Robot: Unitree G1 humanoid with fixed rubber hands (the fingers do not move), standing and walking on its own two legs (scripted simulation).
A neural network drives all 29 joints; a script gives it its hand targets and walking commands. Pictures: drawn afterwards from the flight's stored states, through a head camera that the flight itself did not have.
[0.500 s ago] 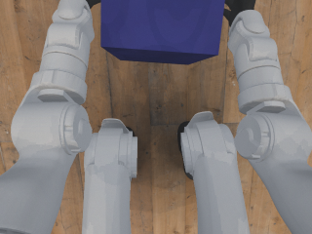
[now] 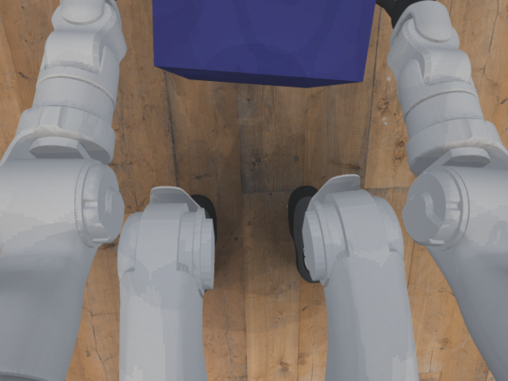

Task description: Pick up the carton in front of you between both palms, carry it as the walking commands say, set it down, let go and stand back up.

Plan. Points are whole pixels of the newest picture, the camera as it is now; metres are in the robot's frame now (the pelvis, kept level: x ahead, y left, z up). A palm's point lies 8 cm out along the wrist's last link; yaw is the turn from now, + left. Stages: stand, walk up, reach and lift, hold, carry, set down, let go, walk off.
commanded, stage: set down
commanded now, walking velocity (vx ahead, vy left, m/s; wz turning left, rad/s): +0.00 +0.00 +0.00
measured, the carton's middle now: out of the picture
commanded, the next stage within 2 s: let go in 1.16 s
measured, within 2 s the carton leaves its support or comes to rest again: neither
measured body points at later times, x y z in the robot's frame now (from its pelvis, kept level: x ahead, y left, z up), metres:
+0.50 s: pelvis +0.00 +0.00 +0.07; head +0.34 +0.00 +0.36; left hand +0.58 +0.17 -0.05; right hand +0.55 -0.21 -0.05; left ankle +0.10 +0.11 -0.33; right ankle +0.11 -0.12 -0.33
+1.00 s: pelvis +0.02 +0.00 +0.20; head +0.35 +0.00 +0.51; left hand +0.59 +0.18 +0.09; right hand +0.55 -0.22 +0.10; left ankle +0.10 +0.11 -0.33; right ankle +0.11 -0.12 -0.33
